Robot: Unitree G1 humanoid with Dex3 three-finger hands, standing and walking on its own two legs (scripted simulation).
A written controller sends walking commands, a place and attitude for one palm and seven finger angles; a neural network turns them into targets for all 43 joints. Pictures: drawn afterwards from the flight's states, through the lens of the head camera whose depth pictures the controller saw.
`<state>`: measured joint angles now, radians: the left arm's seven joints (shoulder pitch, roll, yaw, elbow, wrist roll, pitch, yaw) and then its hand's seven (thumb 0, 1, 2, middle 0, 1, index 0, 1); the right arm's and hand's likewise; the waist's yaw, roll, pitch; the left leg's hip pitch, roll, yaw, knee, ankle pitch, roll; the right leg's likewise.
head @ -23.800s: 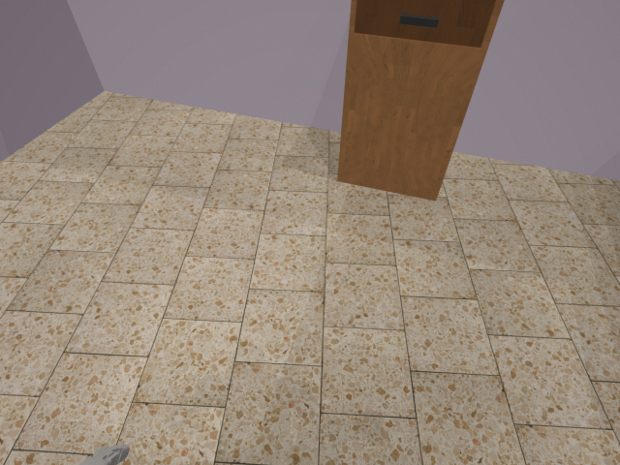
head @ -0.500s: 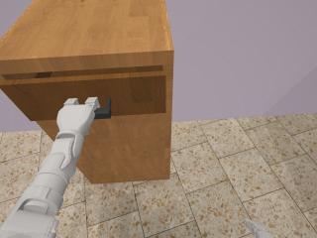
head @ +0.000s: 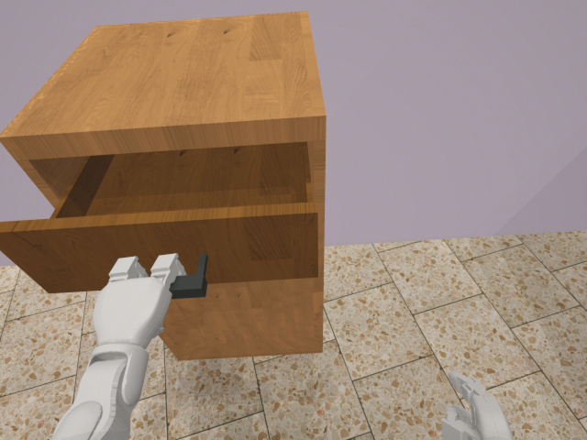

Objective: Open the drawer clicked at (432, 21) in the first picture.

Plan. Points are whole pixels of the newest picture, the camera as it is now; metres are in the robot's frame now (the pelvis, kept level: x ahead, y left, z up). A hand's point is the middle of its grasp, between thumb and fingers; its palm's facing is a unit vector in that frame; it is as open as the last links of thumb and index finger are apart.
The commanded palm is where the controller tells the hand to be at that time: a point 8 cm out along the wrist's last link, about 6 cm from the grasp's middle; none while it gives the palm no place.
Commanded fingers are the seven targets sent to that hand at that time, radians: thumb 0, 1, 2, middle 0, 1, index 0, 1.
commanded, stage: pull the drawer open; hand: left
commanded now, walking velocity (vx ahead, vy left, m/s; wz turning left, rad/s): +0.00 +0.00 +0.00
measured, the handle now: (163, 275) +0.32 +0.23 +0.05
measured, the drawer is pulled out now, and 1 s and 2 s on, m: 0.15 0.30 0.30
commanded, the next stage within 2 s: open the thumb to release the handle in 1.08 s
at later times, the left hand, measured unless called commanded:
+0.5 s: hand (136, 395) +0.17 +0.21 +0.03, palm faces +0.01 -0.12 -0.99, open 6.1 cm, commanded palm +0.11 +0.23 +0.09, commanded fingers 0.00 0.90 0.90 -0.40 -1.35 -0.40 -1.35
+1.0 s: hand out of the picture +0.11 +0.21 +0.03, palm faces +0.00 -0.11 -0.99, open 6.2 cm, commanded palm +0.05 +0.22 +0.09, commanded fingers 0.00 0.90 0.90 -0.40 -1.35 -0.40 -1.35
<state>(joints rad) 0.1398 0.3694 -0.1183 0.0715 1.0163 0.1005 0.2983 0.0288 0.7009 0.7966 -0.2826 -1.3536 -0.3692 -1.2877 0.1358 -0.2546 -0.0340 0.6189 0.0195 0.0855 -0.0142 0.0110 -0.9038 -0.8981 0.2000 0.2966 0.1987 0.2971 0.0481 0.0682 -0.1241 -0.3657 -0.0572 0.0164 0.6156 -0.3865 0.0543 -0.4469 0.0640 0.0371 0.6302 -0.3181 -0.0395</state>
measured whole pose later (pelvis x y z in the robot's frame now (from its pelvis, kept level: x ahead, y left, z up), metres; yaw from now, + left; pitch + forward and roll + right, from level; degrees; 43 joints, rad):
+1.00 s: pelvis -0.02 -0.02 -0.01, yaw -2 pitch +6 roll +1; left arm 0.79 0.40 -0.03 -0.35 0.98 0.02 0.40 0.04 0.69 0.75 -0.28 -1.30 -0.36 -1.27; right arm 0.10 -0.25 0.02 0.54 -0.01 0.10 0.05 0.01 -0.90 -0.90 0.20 0.30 0.20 0.30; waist 0.06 0.06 -0.12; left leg -0.40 -0.02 0.05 0.74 -0.43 0.03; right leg -0.50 0.10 0.06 0.75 -0.35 -0.07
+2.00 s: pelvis -0.03 -0.03 -0.01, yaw +1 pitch +4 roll +1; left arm 0.51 0.37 -0.09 -0.19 1.04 0.02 0.37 0.00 -0.48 0.31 -0.35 -1.24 -0.32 -1.20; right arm 0.10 -0.25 0.00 0.63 -0.02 0.07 -0.03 0.01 -0.90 -0.90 0.20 0.30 0.20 0.30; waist 0.12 0.06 -0.07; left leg -0.37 -0.04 0.00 0.68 -0.37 0.02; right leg -0.44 0.08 0.01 0.68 -0.30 -0.07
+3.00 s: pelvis -0.03 +0.00 +0.01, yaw +1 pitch -5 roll +0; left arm 0.37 0.47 -0.11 -0.54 0.92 0.23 0.05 0.00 -0.49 0.30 -0.39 -1.24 -0.38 -1.22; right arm 0.05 -0.23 0.07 0.59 0.03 0.14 0.01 0.01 -0.90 -0.90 0.20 0.30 0.20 0.30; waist 0.16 0.13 -0.01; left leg -0.10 -0.06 -0.01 0.46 -0.28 0.06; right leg -0.16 0.05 0.02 0.45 -0.21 -0.03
